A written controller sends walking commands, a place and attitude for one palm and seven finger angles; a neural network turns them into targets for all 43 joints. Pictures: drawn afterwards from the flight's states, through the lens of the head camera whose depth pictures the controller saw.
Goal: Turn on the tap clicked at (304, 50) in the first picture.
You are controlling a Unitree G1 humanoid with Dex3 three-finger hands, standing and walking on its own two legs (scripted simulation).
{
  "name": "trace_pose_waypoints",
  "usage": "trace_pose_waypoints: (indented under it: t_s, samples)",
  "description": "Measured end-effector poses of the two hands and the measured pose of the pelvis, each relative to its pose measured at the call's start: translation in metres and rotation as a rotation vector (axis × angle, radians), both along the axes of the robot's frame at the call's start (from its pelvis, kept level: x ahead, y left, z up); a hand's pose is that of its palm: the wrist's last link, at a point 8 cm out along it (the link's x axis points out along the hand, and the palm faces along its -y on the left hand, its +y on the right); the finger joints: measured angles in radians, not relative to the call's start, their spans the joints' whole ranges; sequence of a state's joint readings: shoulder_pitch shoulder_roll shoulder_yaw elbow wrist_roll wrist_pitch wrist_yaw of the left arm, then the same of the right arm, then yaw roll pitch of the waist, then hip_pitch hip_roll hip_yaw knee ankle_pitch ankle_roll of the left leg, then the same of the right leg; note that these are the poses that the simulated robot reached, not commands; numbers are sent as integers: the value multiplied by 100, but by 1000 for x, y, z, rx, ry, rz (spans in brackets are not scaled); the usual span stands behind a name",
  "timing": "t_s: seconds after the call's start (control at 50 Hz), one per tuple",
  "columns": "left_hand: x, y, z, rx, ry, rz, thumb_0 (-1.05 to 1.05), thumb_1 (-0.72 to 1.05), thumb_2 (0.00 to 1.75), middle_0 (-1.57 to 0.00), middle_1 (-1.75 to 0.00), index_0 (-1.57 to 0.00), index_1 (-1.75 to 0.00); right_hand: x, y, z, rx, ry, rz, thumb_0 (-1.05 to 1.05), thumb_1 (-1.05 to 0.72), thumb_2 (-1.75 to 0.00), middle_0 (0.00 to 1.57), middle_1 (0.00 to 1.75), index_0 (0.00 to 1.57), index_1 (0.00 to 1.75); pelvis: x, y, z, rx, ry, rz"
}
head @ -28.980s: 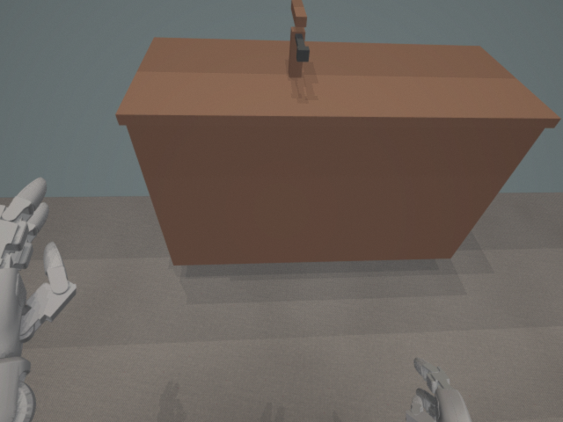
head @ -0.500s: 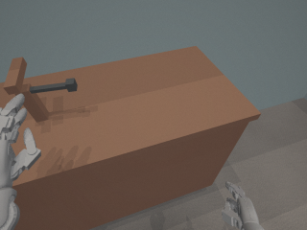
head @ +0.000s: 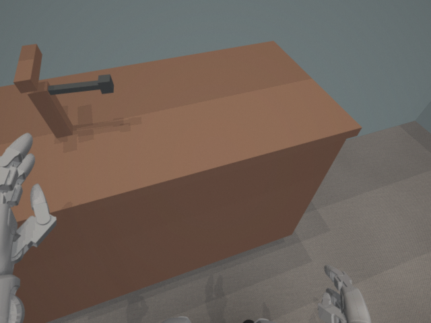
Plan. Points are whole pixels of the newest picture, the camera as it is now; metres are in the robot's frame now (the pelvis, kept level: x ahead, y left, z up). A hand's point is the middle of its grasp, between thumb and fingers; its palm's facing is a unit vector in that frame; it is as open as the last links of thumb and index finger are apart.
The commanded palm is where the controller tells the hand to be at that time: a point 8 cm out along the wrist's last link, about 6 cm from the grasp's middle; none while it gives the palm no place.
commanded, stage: step back with the hand held close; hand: left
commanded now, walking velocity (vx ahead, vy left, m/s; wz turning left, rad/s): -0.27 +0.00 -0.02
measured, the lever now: (106, 84) +0.55 +0.27 +0.14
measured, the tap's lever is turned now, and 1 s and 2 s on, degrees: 83 83 83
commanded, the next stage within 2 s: stop stepping back and stand still in 0.60 s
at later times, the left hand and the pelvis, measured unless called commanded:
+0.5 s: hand (65, 268) +0.16 +0.19 +0.16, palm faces +0.23 -0.88 -0.42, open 7.4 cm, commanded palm +0.09 +0.25 +0.19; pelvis -0.08 -0.02 +0.01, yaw -2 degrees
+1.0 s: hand out of the picture +0.00 +0.14 +0.16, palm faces +0.33 -0.85 -0.42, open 7.4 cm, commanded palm -0.06 +0.19 +0.19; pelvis -0.23 -0.09 +0.01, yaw -2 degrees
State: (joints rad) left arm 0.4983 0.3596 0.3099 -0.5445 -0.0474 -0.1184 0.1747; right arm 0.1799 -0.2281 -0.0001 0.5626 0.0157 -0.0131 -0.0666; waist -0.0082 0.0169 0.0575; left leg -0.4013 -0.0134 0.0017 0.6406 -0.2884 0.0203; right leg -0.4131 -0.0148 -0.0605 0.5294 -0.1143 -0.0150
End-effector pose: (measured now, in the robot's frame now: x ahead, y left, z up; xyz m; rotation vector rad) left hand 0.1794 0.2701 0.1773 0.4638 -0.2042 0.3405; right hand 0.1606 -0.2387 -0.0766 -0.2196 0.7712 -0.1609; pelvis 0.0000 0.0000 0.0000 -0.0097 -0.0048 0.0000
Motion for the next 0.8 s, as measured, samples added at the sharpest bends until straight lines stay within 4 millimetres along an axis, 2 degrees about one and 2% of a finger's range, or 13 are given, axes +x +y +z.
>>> trace_pose_waypoints:
  t_s: [0.08, 0.16, 0.22, 0.26, 0.34, 0.4, 0.46, 0.54, 0.64, 0.72, 0.8]
  samples:
    - [-13, 7, -4, 16, 4, 0, 1, 89, 90, -21, -30, -22, -30, -18, 5, -1, -20, 9, -4, 2, -90, -90, 20, 30, 20, 30, -13, 5, -3, -10, -8, 1]
    - [-27, 17, 13, 71, -39, 54, 2, 89, 90, -22, -30, -22, -30, -32, 13, -1, 6, 24, 13, 2, -90, -90, 20, 30, 20, 30, -21, 0, 3, -22, 9, 26]
    - [-37, 18, 22, 72, -71, 90, 2, 89, 90, -21, -30, -22, -30, -35, 18, -1, 36, 25, 39, 2, -90, -90, 20, 30, 20, 30, -26, -7, 6, -16, 40, 3]
    - [-40, 10, 18, 53, -61, 96, 2, 90, 90, -21, -30, -21, -30, -35, 18, -2, 54, 11, 58, 2, -90, -90, 20, 30, 20, 30, -33, -13, 5, -6, 57, -18]
    - [-38, -20, 2, -21, 5, 25, 2, 90, 90, -21, -30, -21, -30, -37, 11, -8, 74, 1, 77, 2, -90, -90, 20, 30, 20, 30, -55, -21, 7, -35, 56, -41]
    - [-39, -40, -1, -44, 30, -75, 2, 90, 90, -21, -30, -21, -30, -45, 1, -1, 70, 10, 32, 2, -90, -90, 20, 30, 20, 30, -63, -25, 11, -12, 60, -33]
    - [-46, -44, 3, -16, 35, -137, 2, 89, 90, -21, -30, -22, -30, -53, -10, 13, 31, -2, 1, 2, -90, -90, 20, 30, 20, 30, -70, -26, 13, 10, 83, -32]
    - [-60, -33, 7, 51, 32, -135, 1, 89, 90, -22, -30, -22, -30, -63, -24, 20, -9, -32, -31, 2, -90, -90, 20, 30, 20, 30, -87, -25, 10, 17, 85, -35]
    - [-88, -32, 8, 61, 71, -71, 2, 89, 90, -22, -30, -22, -30, -93, -31, 24, 7, -52, -19, 1, -90, -90, 20, 30, 20, 30, -115, -33, 14, 13, 51, -59]
    - [-121, -53, 13, 43, 60, -62, 2, 90, 90, -21, -30, -21, -30, -125, -37, 18, 39, -56, 1, 1, -90, -90, 20, 30, 20, 30, -139, -47, 13, 12, 23, -54]
    - [-158, -76, 11, 60, 48, -50, 2, 90, 90, -21, -30, -21, -30, -157, -52, 3, 69, -57, 8, 1, -90, -90, 20, 30, 20, 30, -165, -67, 3, 13, -3, -47]
